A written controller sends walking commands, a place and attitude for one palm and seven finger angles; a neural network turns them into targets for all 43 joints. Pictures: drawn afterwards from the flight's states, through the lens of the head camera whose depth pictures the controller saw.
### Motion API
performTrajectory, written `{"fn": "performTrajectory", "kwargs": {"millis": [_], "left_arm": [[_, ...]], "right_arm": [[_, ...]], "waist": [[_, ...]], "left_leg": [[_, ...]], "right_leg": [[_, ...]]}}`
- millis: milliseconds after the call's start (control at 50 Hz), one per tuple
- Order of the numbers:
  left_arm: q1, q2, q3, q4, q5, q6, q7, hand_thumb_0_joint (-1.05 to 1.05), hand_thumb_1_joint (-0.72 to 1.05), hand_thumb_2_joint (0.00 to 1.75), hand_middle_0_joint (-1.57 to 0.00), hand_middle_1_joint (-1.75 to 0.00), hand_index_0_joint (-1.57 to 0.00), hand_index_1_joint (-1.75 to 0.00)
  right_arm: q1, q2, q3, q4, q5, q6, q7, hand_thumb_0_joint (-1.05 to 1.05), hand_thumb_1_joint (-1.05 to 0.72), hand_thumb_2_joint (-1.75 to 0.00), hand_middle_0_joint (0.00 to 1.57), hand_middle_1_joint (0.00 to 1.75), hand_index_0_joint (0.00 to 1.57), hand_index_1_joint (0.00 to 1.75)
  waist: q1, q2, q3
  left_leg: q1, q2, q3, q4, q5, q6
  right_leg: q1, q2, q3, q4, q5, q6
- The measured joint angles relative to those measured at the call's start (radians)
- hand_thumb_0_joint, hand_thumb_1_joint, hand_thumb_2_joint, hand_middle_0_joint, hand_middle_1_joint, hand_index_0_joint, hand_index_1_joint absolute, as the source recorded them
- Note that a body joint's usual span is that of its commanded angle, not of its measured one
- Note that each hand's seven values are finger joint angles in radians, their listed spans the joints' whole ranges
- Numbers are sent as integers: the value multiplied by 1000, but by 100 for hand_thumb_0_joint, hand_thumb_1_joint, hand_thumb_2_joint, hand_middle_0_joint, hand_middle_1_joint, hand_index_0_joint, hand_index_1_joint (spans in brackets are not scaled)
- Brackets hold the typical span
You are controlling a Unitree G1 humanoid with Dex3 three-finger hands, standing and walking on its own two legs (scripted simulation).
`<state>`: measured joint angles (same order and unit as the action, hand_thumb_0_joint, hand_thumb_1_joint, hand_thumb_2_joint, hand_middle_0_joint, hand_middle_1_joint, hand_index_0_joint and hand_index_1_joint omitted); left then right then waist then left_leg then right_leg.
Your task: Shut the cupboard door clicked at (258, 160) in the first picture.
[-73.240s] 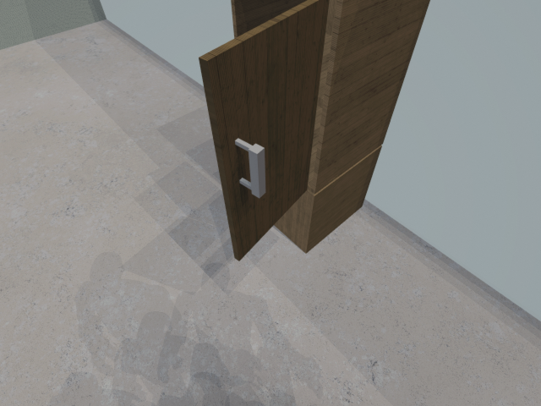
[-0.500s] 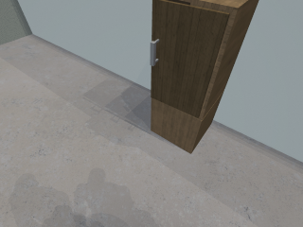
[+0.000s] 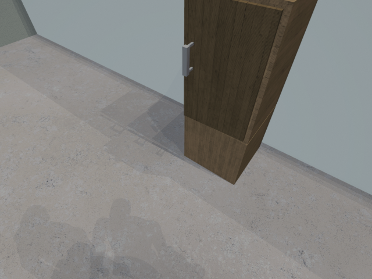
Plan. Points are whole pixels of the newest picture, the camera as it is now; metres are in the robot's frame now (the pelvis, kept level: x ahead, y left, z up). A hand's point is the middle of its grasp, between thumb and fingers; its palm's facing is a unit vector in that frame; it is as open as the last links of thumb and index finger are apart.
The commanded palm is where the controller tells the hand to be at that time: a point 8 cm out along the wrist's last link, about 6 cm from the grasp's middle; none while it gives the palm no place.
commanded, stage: look to check the result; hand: left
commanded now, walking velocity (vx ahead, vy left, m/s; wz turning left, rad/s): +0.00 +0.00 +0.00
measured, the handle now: (188, 59) +0.93 +0.05 +0.00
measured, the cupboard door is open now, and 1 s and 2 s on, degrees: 3 3 3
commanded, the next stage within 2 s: walk to a spot facing it in 0.18 s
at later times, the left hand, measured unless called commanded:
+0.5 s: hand out of the picture +0.04 +0.19 -0.18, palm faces +0.10 -0.97 -0.24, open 7.4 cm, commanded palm none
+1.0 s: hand out of the picture +0.02 +0.23 -0.16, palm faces +0.38 -0.88 -0.28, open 7.4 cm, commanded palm none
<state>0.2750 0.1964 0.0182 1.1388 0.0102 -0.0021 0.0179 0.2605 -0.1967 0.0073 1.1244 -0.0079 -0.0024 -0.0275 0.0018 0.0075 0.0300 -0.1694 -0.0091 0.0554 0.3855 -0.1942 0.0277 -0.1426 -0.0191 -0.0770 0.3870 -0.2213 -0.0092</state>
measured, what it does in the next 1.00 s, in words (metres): lifts its right foot, turning left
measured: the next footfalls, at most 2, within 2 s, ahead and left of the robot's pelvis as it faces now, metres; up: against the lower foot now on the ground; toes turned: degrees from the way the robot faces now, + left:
right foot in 1.06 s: +0.08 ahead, -0.12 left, +0.00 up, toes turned +26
left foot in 1.44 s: -0.06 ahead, +0.11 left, +0.00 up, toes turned +47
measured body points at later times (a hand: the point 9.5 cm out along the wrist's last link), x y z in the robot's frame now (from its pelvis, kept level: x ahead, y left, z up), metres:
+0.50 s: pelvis +0.01 -0.01 -0.01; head +0.02 -0.01 +0.44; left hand +0.03 +0.24 -0.16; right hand +0.05 -0.25 -0.16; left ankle +0.01 +0.10 -0.74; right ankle -0.01 -0.11 -0.74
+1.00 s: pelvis -0.01 -0.01 -0.01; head +0.04 +0.01 +0.44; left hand +0.00 +0.28 -0.14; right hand +0.12 -0.23 -0.16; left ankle +0.01 +0.11 -0.75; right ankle +0.03 -0.14 -0.72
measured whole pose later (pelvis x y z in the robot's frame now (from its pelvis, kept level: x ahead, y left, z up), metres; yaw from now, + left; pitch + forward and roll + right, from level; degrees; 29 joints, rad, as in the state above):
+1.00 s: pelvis -0.01 -0.01 -0.01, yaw +23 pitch +2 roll -1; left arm 0.13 0.22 0.07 0.88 0.02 0.04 0.02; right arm 0.24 -0.22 -0.05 0.96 -0.03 0.05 -0.01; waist -0.04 0.04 0.07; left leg -0.37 -0.06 -0.12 0.48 -0.15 0.02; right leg -0.37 -0.01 0.01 0.75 -0.42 0.05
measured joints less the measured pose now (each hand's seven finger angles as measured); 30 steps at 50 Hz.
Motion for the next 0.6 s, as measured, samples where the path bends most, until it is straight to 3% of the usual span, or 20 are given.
{"fn": "performTrajectory", "kwargs": {"millis": [400,500,560,600], "left_arm": [[-60,18,0,-15,-2,0,2,1,90,90,-20,-30,-20,-30],[-70,3,17,-65,3,13,7,1,90,90,-20,-30,-20,-30],[-72,-3,28,-100,12,18,10,1,90,90,-20,-30,-20,-30],[-71,-2,34,-118,19,20,11,1,90,90,-20,-30,-20,-30]], "right_arm": [[-49,-24,-1,-11,-1,3,2,0,-91,-90,20,29,20,30],[-30,-9,-14,-40,-2,29,9,0,-91,-90,20,29,20,30],[-17,3,-30,-60,-4,52,15,0,-91,-90,20,29,20,30],[-13,12,-38,-77,-3,60,21,0,-91,-90,20,29,20,30]], "waist": [[-7,-4,-2],[-13,0,13],[-17,-3,33],[-20,-18,47]], "left_leg": [[14,2,-20,-13,-3,-13],[-72,-3,-53,130,-50,-20],[-157,15,-27,349,-200,-37],[-179,28,-5,396,-249,-44]], "right_leg": [[22,4,-19,-14,-11,-8],[-14,-11,-72,71,-63,-12],[-23,-29,-121,127,-99,-10],[-31,-54,-146,170,-125,1]]}}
